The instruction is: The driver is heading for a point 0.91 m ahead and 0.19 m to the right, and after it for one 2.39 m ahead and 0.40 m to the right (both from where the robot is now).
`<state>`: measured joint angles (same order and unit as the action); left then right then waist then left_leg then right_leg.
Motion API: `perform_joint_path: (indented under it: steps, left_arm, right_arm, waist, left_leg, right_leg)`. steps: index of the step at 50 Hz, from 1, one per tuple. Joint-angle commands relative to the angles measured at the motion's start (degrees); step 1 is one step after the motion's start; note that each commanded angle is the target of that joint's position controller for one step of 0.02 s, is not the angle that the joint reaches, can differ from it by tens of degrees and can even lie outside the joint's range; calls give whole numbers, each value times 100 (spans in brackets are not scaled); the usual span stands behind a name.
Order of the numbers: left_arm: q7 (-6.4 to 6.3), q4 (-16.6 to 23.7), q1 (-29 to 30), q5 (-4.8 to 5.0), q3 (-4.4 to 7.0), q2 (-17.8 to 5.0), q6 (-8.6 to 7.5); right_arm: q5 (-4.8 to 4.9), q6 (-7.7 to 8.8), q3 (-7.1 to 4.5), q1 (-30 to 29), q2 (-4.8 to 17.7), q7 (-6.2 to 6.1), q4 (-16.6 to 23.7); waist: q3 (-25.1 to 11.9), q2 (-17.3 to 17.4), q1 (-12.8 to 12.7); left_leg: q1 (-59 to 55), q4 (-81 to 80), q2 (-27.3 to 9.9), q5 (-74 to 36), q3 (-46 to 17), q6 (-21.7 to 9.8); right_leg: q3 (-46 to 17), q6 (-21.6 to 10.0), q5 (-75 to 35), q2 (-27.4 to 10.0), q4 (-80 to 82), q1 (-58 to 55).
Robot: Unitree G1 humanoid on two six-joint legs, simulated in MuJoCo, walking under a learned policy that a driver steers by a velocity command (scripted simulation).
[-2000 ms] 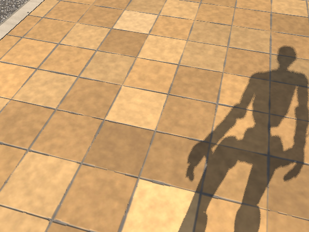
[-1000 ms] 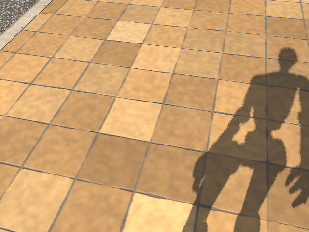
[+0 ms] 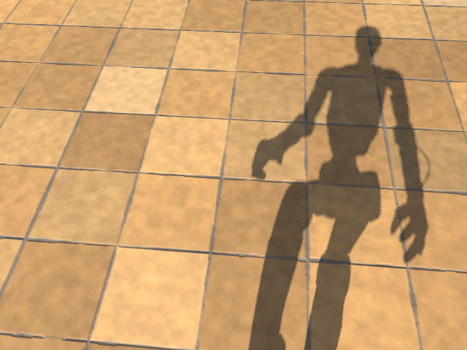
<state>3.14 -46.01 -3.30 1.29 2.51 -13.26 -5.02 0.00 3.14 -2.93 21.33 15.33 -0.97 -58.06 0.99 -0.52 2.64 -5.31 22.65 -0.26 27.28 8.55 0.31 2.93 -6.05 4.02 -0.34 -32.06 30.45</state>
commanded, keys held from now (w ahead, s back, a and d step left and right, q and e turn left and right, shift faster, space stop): w+e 0.70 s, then w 0.30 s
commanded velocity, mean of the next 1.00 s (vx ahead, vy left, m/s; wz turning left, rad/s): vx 0.50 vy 0.00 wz -0.48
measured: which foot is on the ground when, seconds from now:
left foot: down 0.00-0.02, up 0.04-0.46, down 0.48-1.00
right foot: down 0.00-0.48, up 0.50-0.98, down 1.00-1.00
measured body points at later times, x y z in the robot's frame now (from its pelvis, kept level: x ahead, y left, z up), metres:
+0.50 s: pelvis +0.30 +0.00 +0.01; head +0.32 -0.01 +0.46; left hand +0.38 +0.28 -0.11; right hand +0.46 -0.29 -0.06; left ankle +0.44 +0.08 -0.72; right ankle +0.14 -0.09 -0.71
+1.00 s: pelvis +0.53 -0.11 +0.01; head +0.56 -0.13 +0.46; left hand +0.85 -0.04 -0.06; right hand +0.36 -0.34 -0.12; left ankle +0.44 +0.09 -0.71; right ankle +0.59 -0.26 -0.72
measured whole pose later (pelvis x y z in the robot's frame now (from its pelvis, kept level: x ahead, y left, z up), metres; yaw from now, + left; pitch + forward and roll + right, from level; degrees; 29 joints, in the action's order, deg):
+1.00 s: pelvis +0.53 -0.11 +0.01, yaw -29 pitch +3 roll +2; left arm 2.6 -34.5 -2.5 0.9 2.1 -13.9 -3.2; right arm 1.9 3.6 -3.7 22.5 16.6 0.4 -53.2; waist 1.5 -1.5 5.4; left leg -4.3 18.3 -2.4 23.7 9.5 2.2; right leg 1.7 -5.0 5.7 -1.8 -30.6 29.2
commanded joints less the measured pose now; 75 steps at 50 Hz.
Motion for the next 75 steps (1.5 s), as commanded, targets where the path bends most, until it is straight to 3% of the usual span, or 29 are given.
perform_joint_path:
  steps: [1,2,3,5,9,15,21,23,24,25,26,27,28,29,33,40,46,48,50,51,52,53,54,55,57,61,68,73,75]
  left_arm:
    - [-70,-89,-2212,-1,635,-1959,9]
    - [-95,-67,-2297,-24,481,-1444,7]
    - [-124,-27,-2021,-65,406,-1182,-6]
    - [-126,235,-1206,-94,314,-895,-19]
    - [-201,369,-1052,-78,308,-918,-28]
    - [-385,299,-1583,-13,379,-1125,57]
    - [-447,241,-1813,14,397,-1105,152]
    - [-458,327,-1675,-12,378,-1028,203]
    - [-436,419,-1600,-47,292,-803,200]
    - [-424,550,-1691,-160,170,-482,188]
    - [-406,719,-2547,70,102,-289,122]
    - [-434,520,-2444,138,211,-951,135]
    - [-430,594,-1831,89,289,-1211,173]
    - [-439,642,-1580,33,293,-1125,203]
    - [-343,829,-1418,51,271,-696,292]
    - [-242,1170,-596,-22,144,-422,221]
    - [-62,1566,399,2,87,-455,131]
    - [-46,1569,184,-26,166,-640,124]
    - [-113,1119,-1280,-73,424,-1091,140]
    - [-223,928,-2326,-117,569,-1578,192]
    - [-224,931,-2240,-154,556,-1930,178]
    - [-211,956,-2265,-145,440,-1376,141]
    - [-207,927,-1918,-140,356,-1177,100]
    - [-192,912,-1549,-125,300,-1004,70]
    - [-158,899,-1067,-176,234,-699,-12]
    - [-203,640,-1004,-233,300,-760,-198]
    - [-366,299,-1299,-195,359,-964,-157]
    - [-416,37,-1660,-76,432,-1125,50]
    - [-460,53,-1538,-55,465,-1273,140]
  right_arm:
    - [-166,179,162,450,40,51,717]
    - [3,444,89,121,428,136,693]
    - [206,603,-14,-458,804,187,920]
    - [97,657,-43,-905,772,118,1021]
    - [-72,367,-98,-811,546,55,1152]
    - [-38,357,-33,-2151,328,69,1626]
    - [55,487,-133,-2471,693,185,1892]
    - [46,550,-217,-1882,834,178,1754]
    - [-30,578,-301,-1224,1021,146,1639]
    - [-62,554,-383,-289,1366,97,1562]
    - [-85,460,-471,7,1690,144,1357]
    - [14,438,-334,-246,1045,170,1532]
    - [33,404,-250,-487,719,152,1601]
    - [-16,373,-209,-767,667,158,1632]
    - [-48,402,-195,-937,572,153,1469]
    - [21,370,-268,-658,860,162,1189]
    - [179,173,-296,-62,1123,155,845]
    - [212,101,-317,-117,1247,129,791]
    - [206,56,-258,-183,1174,79,779]
    - [19,96,-116,-205,859,67,967]
    - [13,227,99,453,195,148,1049]
    - [213,318,-63,32,835,194,959]
    - [342,345,-116,-438,963,212,1149]
    - [284,333,-106,-620,877,182,1148]
    - [186,186,-150,-445,775,163,1042]
    - [186,-54,-140,-471,473,112,1052]
    - [106,3,-65,-1563,264,278,1427]
    - [117,13,-27,-2232,247,457,1904]
    - [135,-3,-94,-2080,377,508,2011]
  waist:
    - [-1926,-1416,-679]
    - [-2297,-1012,-878]
    - [-1477,-833,-899]
    - [-655,157,-500]
    - [-350,-84,-104]
    - [-47,-373,-533]
    - [-73,-554,-534]
    - [-274,-669,-209]
    - [-799,-540,106]
    - [-1646,223,406]
    - [-2073,2351,-77]
    - [-1541,1433,58]
    - [-872,799,191]
    - [-510,368,66]
    - [-119,663,-173]
    - [57,376,-19]
    - [355,460,202]
    - [158,631,-75]
    - [-775,555,-875]
    - [-1596,-211,-1239]
    - [-2286,-1476,-672]
    - [-2164,-750,-998]
    - [-1248,-652,-909]
    - [-823,-312,-695]
    - [-431,-421,-307]
    - [-65,-303,-131]
    - [345,-167,-500]
    - [509,-161,-697]
    - [246,-362,-493]
  left_leg:
    - [3931,5049,183,-1178,-237,11]
    - [4753,5776,300,336,-1353,-113]
    - [5207,5785,-36,-65,-1486,-275]
    - [4725,4870,-473,-787,-1378,-281]
    - [3951,3750,-618,-1153,-1263,40]
    - [3629,1201,-163,-3195,-1118,247]
    - [3244,402,-31,-2782,-1378,59]
    - [2454,142,6,-2455,-1237,-143]
    - [1336,191,-327,-2409,-1439,-382]
    - [-197,283,-1355,-2133,-2467,-703]
    - [-1643,-325,-2450,-844,-5189,-1568]
    - [-1266,-514,-2358,132,-5181,-1390]
    - [-553,-563,-2110,-134,-4165,-1123]
    - [160,-683,-1862,-909,-3463,-1012]
    - [1149,-1210,-1414,-2193,-2017,-1039]
    - [997,-1439,-1269,-3327,-835,-1108]
    - [288,-1209,-1580,-3586,-719,-1016]
    - [62,-694,-1631,-4867,-619,-903]
    - [658,1059,-1252,-5869,-190,-606]
    - [2110,2955,-939,-3861,-60,-363]
    - [4119,4738,94,595,-658,-112]
    - [4643,5320,-124,645,-1454,-182]
    - [4965,5285,-360,150,-1363,-239]
    - [4767,4952,-609,-361,-1292,-228]
    - [4158,4529,-851,-971,-1371,-157]
    - [4238,4113,-808,-1690,-1528,6]
    - [4495,2078,-608,-3375,-1159,-43]
    - [4843,1427,-470,-2603,-726,-317]
    - [4305,1370,-162,-2028,-381,-523]
  right_leg:
    - [-3920,-1717,1107,-1717,627,-5137]
    - [-5065,-1746,1383,-1946,1460,-5559]
    - [-4165,-1387,967,-1727,1491,-5025]
    - [-2849,-1117,-293,-1284,1637,-3308]
    - [-2078,-1119,-1114,-897,2032,-1983]
    - [-1646,-674,-322,-443,1999,-1516]
    - [-2502,-496,53,-810,1275,-2297]
    - [-2619,-364,-281,-682,744,-2344]
    - [-2387,-195,-388,-368,-131,-2046]
    - [-1770,48,819,109,-1806,-1203]
    - [-1271,324,3156,649,-3411,856]
    - [-1472,387,2880,147,-4097,1445]
    - [-1319,422,2315,-34,-4185,1541]
    - [-1162,474,1892,-244,-4057,1291]
    - [-928,525,1301,-629,-3470,871]
    - [-712,540,-202,-550,-1495,907]
    - [-206,321,66,-331,-244,690]
    - [-39,119,494,-110,17,119]
    - [127,-188,-18,183,383,-2213]
    - [-1288,-567,-418,-966,131,-4097]
    - [-4110,-1469,540,-2325,919,-5416]
    - [-4182,-1322,967,-2282,1238,-5151]
    - [-3137,-1063,570,-2071,1328,-4398]
    - [-2437,-874,130,-1786,1477,-3614]
    - [-1587,-688,-232,-1444,1922,-2590]
    - [-730,-671,-670,-1392,2456,-2093]
    - [387,-354,-863,-1296,2614,-2573]
    - [668,-254,-1700,-1617,2084,-3643]
    - [831,-119,-3444,-1632,1465,-3821]
Velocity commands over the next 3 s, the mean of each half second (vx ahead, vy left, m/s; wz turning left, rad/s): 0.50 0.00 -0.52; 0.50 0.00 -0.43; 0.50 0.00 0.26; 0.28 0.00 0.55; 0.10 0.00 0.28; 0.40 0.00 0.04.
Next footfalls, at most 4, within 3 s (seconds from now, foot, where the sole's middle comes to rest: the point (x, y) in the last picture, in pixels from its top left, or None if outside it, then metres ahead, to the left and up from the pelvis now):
0.48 left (215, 346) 0.48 0.07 -0.75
1.00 right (336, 290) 0.62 -0.29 -0.75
1.56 left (288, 190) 0.99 -0.19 -0.75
2.02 right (340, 155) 1.14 -0.40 -0.75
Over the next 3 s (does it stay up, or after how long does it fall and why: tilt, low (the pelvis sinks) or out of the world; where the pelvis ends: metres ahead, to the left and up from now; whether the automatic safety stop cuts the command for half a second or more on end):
stays up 1.22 -0.31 0.03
